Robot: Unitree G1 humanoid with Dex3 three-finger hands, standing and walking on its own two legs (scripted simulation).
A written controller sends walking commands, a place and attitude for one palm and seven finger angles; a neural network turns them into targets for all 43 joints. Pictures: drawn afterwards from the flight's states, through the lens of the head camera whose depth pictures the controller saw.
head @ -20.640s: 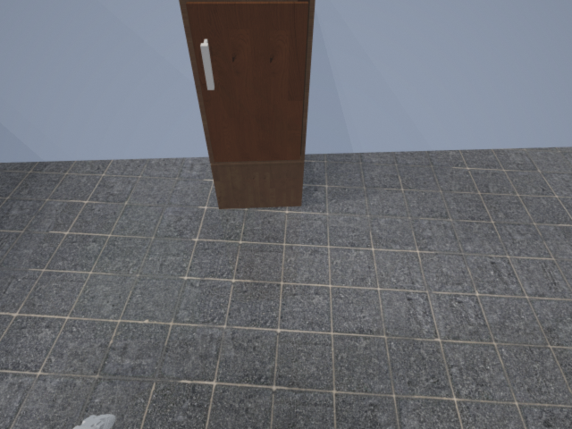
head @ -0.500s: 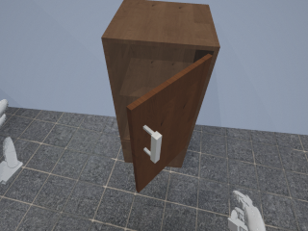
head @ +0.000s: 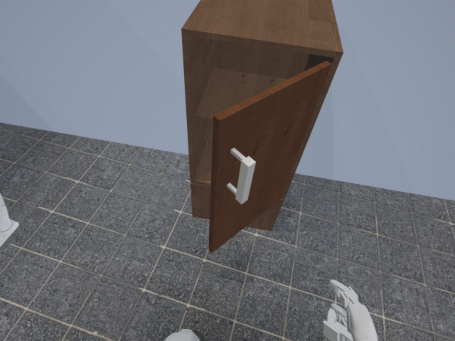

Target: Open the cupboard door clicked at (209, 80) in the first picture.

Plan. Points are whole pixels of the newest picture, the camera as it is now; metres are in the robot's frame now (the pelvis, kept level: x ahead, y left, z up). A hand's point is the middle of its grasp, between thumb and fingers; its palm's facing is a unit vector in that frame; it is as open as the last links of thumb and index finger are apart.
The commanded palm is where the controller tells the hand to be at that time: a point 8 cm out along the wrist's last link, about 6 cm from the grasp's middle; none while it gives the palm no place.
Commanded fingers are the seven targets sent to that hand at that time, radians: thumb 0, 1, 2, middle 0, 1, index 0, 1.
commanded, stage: stop stepping back and stand still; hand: left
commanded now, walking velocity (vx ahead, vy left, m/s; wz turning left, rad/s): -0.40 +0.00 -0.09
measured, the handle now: (238, 176) +0.47 +0.01 -0.02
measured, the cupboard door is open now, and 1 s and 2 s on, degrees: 51 51 51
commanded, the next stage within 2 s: let the arm hang, fingers relaxed in 1.00 s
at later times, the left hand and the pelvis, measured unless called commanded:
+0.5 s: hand (55, 296) +0.14 +0.20 +0.17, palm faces +0.28 -0.83 -0.49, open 7.4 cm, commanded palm +0.07 +0.25 +0.19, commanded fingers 0.00 0.90 0.90 -0.20 -0.30 -0.20 -0.30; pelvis -0.10 -0.03 +0.00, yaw -6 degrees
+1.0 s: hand (23, 325) +0.11 +0.22 +0.17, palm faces +0.31 -0.83 -0.47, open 7.4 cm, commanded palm +0.06 +0.27 +0.19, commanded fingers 0.00 0.90 0.90 -0.20 -0.30 -0.20 -0.30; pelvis -0.12 -0.01 +0.01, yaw -7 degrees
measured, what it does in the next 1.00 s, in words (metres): walks backwards: right foot, then left foot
